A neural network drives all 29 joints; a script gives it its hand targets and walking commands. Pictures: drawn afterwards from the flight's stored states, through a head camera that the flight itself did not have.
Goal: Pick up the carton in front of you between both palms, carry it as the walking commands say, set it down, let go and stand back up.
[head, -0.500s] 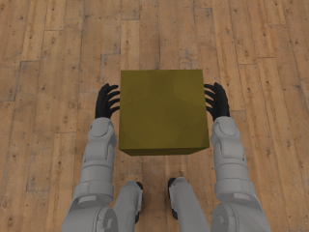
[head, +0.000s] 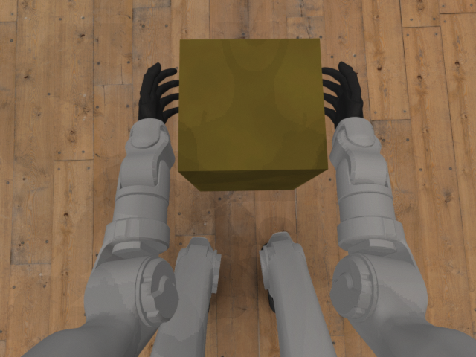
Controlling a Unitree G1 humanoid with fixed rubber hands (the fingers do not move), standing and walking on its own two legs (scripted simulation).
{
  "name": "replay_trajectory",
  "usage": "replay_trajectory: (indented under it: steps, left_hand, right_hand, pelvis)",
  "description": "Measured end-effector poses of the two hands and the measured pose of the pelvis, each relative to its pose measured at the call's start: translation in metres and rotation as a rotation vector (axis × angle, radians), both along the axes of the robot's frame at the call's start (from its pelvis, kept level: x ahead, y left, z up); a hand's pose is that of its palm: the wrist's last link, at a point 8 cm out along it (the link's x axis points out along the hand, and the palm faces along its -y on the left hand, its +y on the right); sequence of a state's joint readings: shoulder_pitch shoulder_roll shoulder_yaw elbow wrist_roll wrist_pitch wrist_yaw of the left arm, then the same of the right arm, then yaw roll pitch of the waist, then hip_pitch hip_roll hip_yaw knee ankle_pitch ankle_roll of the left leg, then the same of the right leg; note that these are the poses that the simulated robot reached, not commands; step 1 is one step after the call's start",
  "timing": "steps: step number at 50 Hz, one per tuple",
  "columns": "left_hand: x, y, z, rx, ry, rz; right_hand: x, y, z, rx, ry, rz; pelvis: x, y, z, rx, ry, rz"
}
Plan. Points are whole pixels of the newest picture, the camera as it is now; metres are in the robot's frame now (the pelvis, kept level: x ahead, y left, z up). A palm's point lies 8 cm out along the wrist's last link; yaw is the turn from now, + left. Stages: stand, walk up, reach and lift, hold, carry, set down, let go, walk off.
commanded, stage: set down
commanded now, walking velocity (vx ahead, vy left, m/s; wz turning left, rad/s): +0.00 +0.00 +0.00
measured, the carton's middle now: (248, 130) +0.48 -0.03 -0.19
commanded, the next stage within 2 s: none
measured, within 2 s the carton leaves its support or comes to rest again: rests again in 1.74 s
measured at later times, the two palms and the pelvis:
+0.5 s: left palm (180, 122) +0.52 +0.11 -0.25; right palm (322, 119) +0.51 -0.19 -0.25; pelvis -0.02 +0.00 -0.11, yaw +1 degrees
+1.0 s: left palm (186, 122) +0.54 +0.11 -0.32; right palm (316, 122) +0.53 -0.19 -0.31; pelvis -0.01 +0.01 -0.16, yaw +1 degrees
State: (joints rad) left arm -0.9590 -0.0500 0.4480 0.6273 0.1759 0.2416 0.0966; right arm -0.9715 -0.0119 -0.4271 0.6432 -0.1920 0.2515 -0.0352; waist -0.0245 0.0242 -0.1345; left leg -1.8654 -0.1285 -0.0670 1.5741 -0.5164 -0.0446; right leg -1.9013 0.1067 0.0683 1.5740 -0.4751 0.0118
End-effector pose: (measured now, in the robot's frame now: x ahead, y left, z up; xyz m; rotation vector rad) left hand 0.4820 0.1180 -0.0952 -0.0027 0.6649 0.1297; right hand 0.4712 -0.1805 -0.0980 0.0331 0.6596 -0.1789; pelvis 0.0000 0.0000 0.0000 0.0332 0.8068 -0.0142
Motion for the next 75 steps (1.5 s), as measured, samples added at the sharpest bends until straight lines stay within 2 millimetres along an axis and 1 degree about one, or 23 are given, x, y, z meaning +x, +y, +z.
replay_trajectory:
  steps: [6, 13, 18, 26, 30, 33, 36, 38, 43, 48, 53, 60, 75]
  left_hand:
    - [0.009, -0.003, -0.033, 0.004, 0.011, -0.006]
    - [0.020, -0.006, -0.071, 0.015, 0.035, -0.013]
    - [0.028, -0.007, -0.104, 0.021, 0.046, -0.020]
    - [0.042, -0.008, -0.164, 0.027, 0.052, -0.026]
    - [0.050, -0.010, -0.191, 0.025, 0.054, -0.029]
    - [0.054, -0.011, -0.206, 0.015, 0.063, -0.026]
    - [0.057, -0.010, -0.218, 0.007, 0.075, -0.026]
    - [0.059, -0.009, -0.221, 0.002, 0.067, -0.026]
    - [0.064, -0.009, -0.219, 0.009, 0.045, -0.033]
    - [0.061, -0.010, -0.221, 0.010, 0.056, -0.046]
    - [0.058, -0.009, -0.223, 0.001, 0.046, -0.044]
    - [0.059, -0.007, -0.223, -0.009, 0.044, -0.065]
    - [0.066, -0.006, -0.229, -0.041, 0.023, -0.103]
  right_hand:
    - [0.008, -0.003, -0.033, -0.003, 0.011, 0.002]
    - [0.019, -0.006, -0.070, -0.017, 0.036, 0.011]
    - [0.029, -0.007, -0.101, -0.030, 0.048, 0.020]
    - [0.044, -0.009, -0.160, -0.042, 0.053, 0.033]
    - [0.051, -0.010, -0.187, -0.043, 0.056, 0.034]
    - [0.054, -0.012, -0.203, -0.051, 0.067, 0.039]
    - [0.058, -0.011, -0.212, -0.060, 0.082, 0.043]
    - [0.061, -0.011, -0.213, -0.056, 0.082, 0.045]
    - [0.066, -0.012, -0.210, -0.042, 0.063, 0.036]
    - [0.058, -0.013, -0.216, -0.026, 0.070, 0.040]
    - [0.055, -0.014, -0.217, -0.015, 0.057, 0.048]
    - [0.055, -0.016, -0.218, -0.003, 0.053, 0.075]
    - [0.061, -0.017, -0.223, 0.024, 0.033, 0.089]
  pelvis:
    - [-0.011, 0.000, -0.031, 0.002, -0.006, -0.002]
    - [-0.020, 0.000, -0.060, 0.004, -0.014, -0.001]
    - [-0.023, 0.001, -0.080, 0.005, -0.015, 0.001]
    - [-0.023, 0.001, -0.112, 0.009, -0.022, 0.007]
    - [-0.020, 0.002, -0.128, 0.010, -0.036, 0.010]
    - [-0.017, 0.001, -0.137, 0.011, -0.065, 0.022]
    - [-0.013, 0.000, -0.145, 0.006, -0.077, 0.026]
    - [-0.011, 0.000, -0.149, 0.000, -0.080, 0.027]
    - [-0.009, 0.003, -0.157, -0.011, -0.091, 0.029]
    - [-0.011, 0.005, -0.161, -0.014, -0.107, 0.032]
    - [-0.016, 0.006, -0.164, -0.014, -0.135, 0.034]
    - [-0.020, 0.005, -0.167, -0.013, -0.168, 0.033]
    - [-0.021, 0.004, -0.170, -0.015, -0.193, 0.030]
